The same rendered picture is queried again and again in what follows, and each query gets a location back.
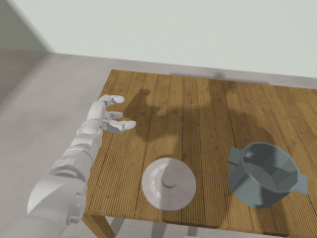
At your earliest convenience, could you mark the pot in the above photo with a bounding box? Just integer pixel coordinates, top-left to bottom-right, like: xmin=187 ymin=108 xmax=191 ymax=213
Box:
xmin=227 ymin=142 xmax=308 ymax=209

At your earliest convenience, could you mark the table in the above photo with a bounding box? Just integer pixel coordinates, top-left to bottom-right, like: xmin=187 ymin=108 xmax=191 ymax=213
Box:
xmin=81 ymin=69 xmax=317 ymax=238

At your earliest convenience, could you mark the knob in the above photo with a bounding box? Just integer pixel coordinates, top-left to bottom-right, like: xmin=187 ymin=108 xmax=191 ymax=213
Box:
xmin=160 ymin=170 xmax=178 ymax=188

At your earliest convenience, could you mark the left robot upper arm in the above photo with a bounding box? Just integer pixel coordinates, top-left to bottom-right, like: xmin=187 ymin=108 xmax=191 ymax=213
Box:
xmin=0 ymin=175 xmax=88 ymax=238

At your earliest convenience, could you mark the left robot forearm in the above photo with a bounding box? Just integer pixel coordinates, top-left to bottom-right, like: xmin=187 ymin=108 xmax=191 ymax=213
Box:
xmin=27 ymin=119 xmax=103 ymax=214

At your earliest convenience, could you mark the left robot hand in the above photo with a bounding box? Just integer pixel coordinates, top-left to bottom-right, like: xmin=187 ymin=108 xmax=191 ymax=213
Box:
xmin=86 ymin=94 xmax=137 ymax=134

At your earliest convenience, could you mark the lid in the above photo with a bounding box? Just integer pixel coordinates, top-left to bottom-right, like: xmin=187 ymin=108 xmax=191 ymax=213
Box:
xmin=142 ymin=158 xmax=196 ymax=212

